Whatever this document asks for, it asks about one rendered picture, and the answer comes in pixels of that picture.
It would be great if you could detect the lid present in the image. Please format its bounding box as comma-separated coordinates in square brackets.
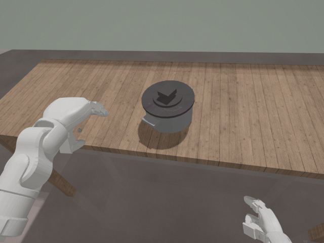
[141, 80, 195, 118]

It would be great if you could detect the robot left forearm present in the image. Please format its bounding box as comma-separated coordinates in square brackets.
[0, 117, 68, 242]

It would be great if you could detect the pot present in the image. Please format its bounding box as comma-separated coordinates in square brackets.
[142, 88, 193, 134]

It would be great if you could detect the robot right forearm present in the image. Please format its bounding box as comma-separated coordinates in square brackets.
[265, 231, 292, 243]

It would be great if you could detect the robot left hand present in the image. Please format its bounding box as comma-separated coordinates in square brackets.
[43, 97, 109, 154]

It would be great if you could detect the table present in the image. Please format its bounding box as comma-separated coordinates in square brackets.
[0, 59, 324, 243]

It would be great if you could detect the robot right hand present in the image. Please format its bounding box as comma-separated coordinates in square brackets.
[242, 196, 283, 243]

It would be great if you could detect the knob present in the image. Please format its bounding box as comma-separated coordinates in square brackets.
[158, 84, 177, 100]

